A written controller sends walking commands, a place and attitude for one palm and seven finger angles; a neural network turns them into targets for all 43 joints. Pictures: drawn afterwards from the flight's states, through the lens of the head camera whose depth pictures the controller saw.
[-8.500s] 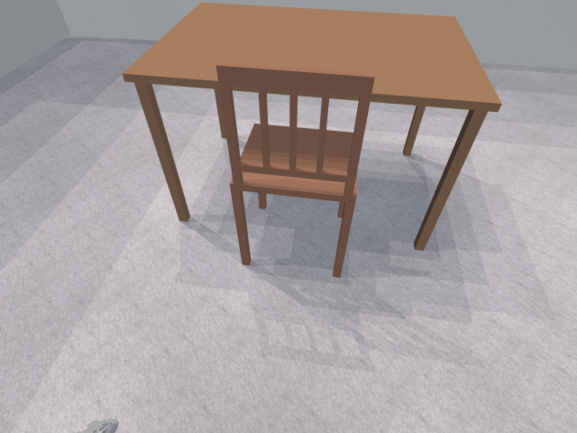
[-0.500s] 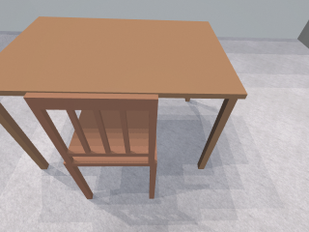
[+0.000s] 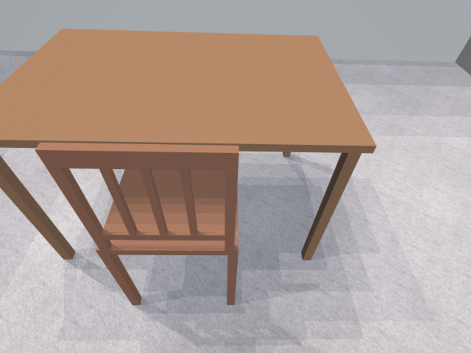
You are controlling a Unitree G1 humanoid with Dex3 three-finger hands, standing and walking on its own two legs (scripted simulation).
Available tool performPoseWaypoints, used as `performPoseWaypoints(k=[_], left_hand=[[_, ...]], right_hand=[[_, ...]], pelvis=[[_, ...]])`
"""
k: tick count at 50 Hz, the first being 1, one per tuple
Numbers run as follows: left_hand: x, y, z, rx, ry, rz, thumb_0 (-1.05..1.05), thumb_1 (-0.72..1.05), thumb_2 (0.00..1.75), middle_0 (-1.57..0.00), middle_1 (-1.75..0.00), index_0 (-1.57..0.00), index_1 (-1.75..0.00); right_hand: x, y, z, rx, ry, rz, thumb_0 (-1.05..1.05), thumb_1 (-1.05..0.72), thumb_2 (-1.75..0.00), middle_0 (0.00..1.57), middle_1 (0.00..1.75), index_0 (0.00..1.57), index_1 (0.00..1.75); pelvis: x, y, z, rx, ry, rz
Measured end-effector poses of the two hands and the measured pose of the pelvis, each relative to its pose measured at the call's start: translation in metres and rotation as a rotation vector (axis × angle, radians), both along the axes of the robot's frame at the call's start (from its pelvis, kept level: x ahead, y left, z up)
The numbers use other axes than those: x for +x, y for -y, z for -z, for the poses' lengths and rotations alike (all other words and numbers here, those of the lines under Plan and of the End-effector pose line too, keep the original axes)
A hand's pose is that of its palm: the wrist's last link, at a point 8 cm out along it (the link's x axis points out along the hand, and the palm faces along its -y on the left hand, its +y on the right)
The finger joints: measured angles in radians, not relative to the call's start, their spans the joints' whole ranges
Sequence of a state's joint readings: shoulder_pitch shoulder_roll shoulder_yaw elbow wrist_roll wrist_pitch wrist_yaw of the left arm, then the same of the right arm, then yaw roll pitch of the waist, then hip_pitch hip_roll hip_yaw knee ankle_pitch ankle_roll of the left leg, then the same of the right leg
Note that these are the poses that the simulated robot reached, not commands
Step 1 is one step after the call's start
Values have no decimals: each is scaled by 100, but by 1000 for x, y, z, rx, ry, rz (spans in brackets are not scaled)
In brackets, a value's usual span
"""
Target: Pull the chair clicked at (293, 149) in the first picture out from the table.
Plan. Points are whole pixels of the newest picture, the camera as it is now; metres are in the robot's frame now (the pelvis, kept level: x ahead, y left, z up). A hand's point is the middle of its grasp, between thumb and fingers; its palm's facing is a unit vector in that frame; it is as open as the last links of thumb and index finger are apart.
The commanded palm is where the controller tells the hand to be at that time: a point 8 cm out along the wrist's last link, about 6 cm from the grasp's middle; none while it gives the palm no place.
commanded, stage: look again from close up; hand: left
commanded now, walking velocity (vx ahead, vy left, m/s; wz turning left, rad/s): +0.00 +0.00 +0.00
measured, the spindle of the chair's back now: (155, 203) +0.46 +0.23 -0.09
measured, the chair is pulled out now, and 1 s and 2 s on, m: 0.00 0.00 0.00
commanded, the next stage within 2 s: raise the hand toward the chair's back in 0.18 s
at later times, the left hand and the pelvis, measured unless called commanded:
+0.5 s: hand (130, 327) +0.17 +0.18 -0.03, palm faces +0.20 -0.97 -0.15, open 7.7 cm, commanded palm +0.10 +0.21 -0.07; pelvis -0.03 +0.00 -0.02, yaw +3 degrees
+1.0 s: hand (147, 340) +0.16 +0.16 -0.05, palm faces -0.06 -1.00 -0.03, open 11.9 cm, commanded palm +0.12 +0.23 -0.06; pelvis -0.07 +0.00 -0.12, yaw +2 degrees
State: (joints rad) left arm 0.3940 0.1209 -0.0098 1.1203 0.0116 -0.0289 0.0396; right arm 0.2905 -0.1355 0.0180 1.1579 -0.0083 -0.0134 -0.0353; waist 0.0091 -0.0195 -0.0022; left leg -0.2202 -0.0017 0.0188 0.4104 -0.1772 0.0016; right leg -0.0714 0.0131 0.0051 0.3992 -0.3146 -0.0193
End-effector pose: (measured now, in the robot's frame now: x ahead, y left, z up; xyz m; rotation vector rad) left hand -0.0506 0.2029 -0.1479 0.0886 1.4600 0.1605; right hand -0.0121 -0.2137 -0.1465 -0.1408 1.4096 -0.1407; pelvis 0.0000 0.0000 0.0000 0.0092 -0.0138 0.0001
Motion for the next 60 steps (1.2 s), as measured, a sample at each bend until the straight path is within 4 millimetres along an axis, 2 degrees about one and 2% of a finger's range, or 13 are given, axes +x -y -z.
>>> performPoseWaypoints(k=[15,18,22,25,29,33,37,39,42,47,52,55,60], left_hand=[[-5,5,-1,7,-5,-3,0,91,89,-20,-30,-20,-30],[44,-14,-28,87,267,-67,3,93,89,-20,-30,-20,-30],[130,-42,-94,191,739,-29,5,94,88,-20,-29,-19,-29],[189,-29,-134,140,1104,38,4,88,86,-19,-28,-18,-28],[227,9,-142,-91,1455,98,2,79,83,-17,-27,-17,-27],[209,24,-102,-187,1487,129,1,68,79,-17,-26,-17,-26],[165,5,-54,-95,1279,67,1,57,75,-17,-24,-17,-25],[146,-11,-51,-10,1245,29,1,52,73,-17,-24,-17,-24],[135,-32,-77,104,1351,23,2,45,70,-16,-23,-16,-23],[163,-26,-116,41,1600,155,2,33,65,-14,-21,-13,-21],[198,-5,-83,-168,1379,232,1,22,60,-13,-19,-13,-19],[195,-10,-72,-157,1247,153,1,15,57,-13,-18,-12,-18],[180,-41,-102,41,1365,55,1,3,52,-12,-16,-11,-16]], right_hand=[[-1,4,2,5,-6,-10,1,-92,-90,20,30,20,30],[15,14,-4,-44,151,-30,2,-92,-90,20,30,21,30],[55,28,-12,-64,420,-78,2,-92,-90,20,30,21,30],[91,37,-21,-92,611,-120,2,-91,-90,20,30,21,30],[133,43,-35,-125,798,-167,2,-91,-90,20,30,20,30],[167,42,-38,-141,893,-217,2,-90,-90,20,30,20,30],[191,28,-30,-115,925,-255,2,-90,-90,20,30,20,30],[198,16,-22,-92,930,-273,2,-90,-90,20,30,20,30],[199,-4,-5,-51,916,-300,1,-90,-90,20,30,20,30],[176,-29,29,21,851,-305,2,-90,-90,20,30,21,30],[134,-26,45,22,732,-194,2,-90,-90,21,30,21,30],[112,-13,40,-16,678,-122,2,-90,-90,21,30,21,30],[94,9,29,-94,643,-101,2,-90,-90,21,30,21,30]], pelvis=[[-1,4,1,-7,-2,-6],[-9,2,3,-10,8,-1],[-20,0,9,-7,-10,-35],[-30,-1,21,-13,-65,-53],[-42,2,47,-9,-155,-27],[-48,5,76,-6,-209,-6],[-51,7,97,-13,-230,-13],[-51,7,103,-28,-235,-22],[-54,7,110,-52,-241,-37],[-63,4,117,-85,-251,-50],[-66,0,113,-76,-264,-34],[-62,-3,104,-63,-256,-18],[-56,-7,96,-61,-250,-10]])
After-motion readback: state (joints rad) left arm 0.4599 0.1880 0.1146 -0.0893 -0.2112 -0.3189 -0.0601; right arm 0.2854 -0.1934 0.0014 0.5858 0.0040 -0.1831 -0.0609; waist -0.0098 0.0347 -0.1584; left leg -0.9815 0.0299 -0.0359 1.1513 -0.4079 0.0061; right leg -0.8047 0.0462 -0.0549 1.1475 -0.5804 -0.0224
